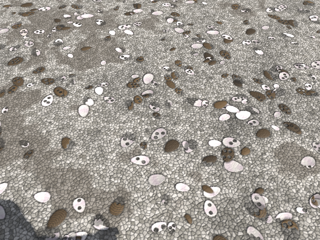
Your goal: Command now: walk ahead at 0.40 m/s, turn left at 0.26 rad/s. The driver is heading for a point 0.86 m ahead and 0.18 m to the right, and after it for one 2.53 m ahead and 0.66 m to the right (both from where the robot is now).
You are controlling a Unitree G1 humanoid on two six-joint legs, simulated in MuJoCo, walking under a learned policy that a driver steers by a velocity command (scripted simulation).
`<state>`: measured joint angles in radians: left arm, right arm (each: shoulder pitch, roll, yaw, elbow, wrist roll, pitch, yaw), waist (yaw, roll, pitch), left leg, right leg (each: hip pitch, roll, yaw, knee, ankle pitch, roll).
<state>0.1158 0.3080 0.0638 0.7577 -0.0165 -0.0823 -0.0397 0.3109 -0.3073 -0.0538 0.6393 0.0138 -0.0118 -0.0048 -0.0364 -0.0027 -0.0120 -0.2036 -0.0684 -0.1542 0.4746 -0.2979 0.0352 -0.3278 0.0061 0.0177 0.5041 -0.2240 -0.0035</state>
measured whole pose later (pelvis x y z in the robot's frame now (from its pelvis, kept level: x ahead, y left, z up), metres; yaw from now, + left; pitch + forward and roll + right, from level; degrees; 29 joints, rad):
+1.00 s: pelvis +0.51 -0.01 -0.02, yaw -16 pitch +1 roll +2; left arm 0.07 0.27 0.04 0.63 -0.02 -0.02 -0.06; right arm 0.33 -0.30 -0.08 0.82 0.03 -0.05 -0.01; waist -0.06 -0.02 0.06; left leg 0.10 0.04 0.29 0.39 -0.46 -0.04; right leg -0.53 -0.03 -0.06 0.60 -0.13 -0.10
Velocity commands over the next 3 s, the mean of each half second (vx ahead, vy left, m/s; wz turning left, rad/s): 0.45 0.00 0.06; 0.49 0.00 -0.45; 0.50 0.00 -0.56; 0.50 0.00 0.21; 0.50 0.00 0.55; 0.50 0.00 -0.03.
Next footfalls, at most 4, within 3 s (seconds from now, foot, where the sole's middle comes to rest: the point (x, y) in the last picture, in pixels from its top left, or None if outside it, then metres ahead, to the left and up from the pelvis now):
0.02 right None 0.07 -0.12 -0.78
0.46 left None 0.39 0.14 -0.78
1.00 right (193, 208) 0.64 -0.14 -0.78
1.50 left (173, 145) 0.99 -0.08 -0.78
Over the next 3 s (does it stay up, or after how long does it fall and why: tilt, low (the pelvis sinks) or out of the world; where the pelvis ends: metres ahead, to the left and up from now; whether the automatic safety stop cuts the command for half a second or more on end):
stays up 1.55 -0.34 -0.02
